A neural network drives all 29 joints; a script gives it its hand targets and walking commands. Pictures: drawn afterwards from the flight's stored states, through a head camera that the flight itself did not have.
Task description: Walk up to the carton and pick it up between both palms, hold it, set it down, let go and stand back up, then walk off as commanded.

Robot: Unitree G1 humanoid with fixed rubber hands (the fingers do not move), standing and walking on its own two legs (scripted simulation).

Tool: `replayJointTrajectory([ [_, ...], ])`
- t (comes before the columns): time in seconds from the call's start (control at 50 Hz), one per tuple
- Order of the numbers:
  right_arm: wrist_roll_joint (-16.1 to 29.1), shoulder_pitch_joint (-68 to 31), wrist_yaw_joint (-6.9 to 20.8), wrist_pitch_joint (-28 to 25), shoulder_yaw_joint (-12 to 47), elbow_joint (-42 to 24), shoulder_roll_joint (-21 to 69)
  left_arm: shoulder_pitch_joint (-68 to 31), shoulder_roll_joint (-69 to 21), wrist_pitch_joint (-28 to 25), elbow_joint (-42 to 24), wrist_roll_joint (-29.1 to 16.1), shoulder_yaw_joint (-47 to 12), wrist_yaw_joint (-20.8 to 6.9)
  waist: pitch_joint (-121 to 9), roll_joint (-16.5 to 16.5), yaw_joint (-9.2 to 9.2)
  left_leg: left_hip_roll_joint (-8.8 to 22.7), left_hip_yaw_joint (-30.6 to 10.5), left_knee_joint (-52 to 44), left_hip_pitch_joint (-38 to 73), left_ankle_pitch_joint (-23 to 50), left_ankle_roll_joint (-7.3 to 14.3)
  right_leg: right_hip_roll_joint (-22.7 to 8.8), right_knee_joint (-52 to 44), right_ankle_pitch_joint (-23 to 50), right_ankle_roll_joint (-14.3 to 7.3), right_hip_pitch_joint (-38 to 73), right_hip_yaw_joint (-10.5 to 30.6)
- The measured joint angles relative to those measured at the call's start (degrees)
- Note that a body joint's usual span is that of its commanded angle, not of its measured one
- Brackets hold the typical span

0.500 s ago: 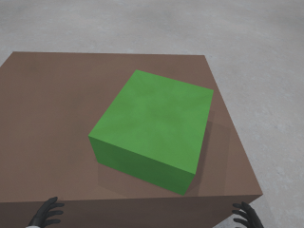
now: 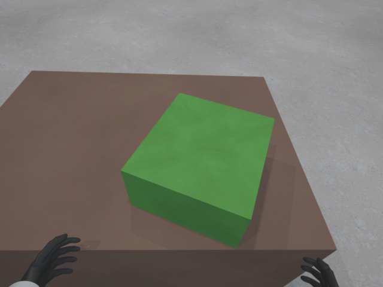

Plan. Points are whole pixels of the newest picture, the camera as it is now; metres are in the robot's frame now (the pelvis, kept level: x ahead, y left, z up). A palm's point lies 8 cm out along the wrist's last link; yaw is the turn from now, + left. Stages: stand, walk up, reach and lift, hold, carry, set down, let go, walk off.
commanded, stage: reach and lift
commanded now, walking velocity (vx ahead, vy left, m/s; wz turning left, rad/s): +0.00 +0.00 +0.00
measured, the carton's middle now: (204, 160) +0.45 +0.01 -0.02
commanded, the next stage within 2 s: none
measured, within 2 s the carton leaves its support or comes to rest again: neither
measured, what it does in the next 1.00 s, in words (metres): stands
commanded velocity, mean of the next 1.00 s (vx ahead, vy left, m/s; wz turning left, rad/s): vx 0.00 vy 0.00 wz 0.00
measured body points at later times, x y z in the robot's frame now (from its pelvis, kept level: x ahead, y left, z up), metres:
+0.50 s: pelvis +0.02 +0.02 +0.00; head +0.03 +0.06 +0.44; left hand +0.17 +0.33 +0.01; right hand +0.16 -0.19 +0.01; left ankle +0.00 +0.11 -0.74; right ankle -0.02 -0.14 -0.74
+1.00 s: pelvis +0.00 +0.03 +0.00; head +0.00 +0.07 +0.44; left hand +0.18 +0.33 +0.04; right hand +0.17 -0.17 +0.05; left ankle +0.00 +0.11 -0.74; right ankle -0.02 -0.14 -0.74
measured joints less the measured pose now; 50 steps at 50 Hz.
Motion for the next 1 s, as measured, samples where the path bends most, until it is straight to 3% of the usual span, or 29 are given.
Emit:
replayJointTrajectory([
  [0.26,2.6,5.3,-5.3,4.3,1.9,-13.2,0.8,0.5,4.9,-3.5,-2.8,-4.6,0.7,-3.8,0.3,0.4,1.35,-0.5,0.9,-0.2,0.8,-0.5,0.8,-0.5,-0.4,0.0,0.6,0.6,0.9],
  [0.38,3.5,7.9,-5.9,3.8,2.4,-16.8,1.5,2.8,6.8,-6.2,-5.7,-7.3,0.5,-4.1,0.5,-0.1,2.22,-0.7,0.7,0.7,0.1,-1.4,1.1,-0.8,-0.8,-0.4,0.6,0.7,0.6],
  [0.54,4.6,10.3,-6.6,-1.3,3.6,-17.6,2.3,6.0,9.1,-11.5,-9.1,-9.1,-0.9,-3.8,0.7,-0.5,3.06,-0.7,0.1,3.3,-1.2,-3.3,1.3,-0.8,-0.5,-1.2,0.8,0.7,0.0],
  [0.78,6.2,13.3,-8.7,-8.4,5.9,-19.2,3.7,8.6,10.1,-15.3,-13.2,-10.0,-1.3,-4.6,1.0,0.0,1.89,-0.7,-0.2,6.3,-1.1,-4.9,1.7,-0.9,1.4,-2.3,0.6,1.3,-0.2],
  [0.86,6.6,12.9,-8.7,-6.4,5.7,-21.0,3.0,7.3,10.1,-14.6,-12.9,-11.3,-1.8,-4.0,1.0,0.3,2.10,-0.9,0.1,6.0,-0.9,-4.4,2.0,-0.9,1.6,-2.2,-1.0,1.2,0.0],
  [1.0,5.9,7.9,-9.0,1.5,3.8,-24.1,0.9,4.3,12.1,-11.8,-12.1,-14.3,-3.7,-3.2,0.3,0.2,2.29,-1.4,0.1,5.0,-1.0,-3.2,2.6,-1.4,1.2,-1.6,-1.8,0.9,-0.1],
])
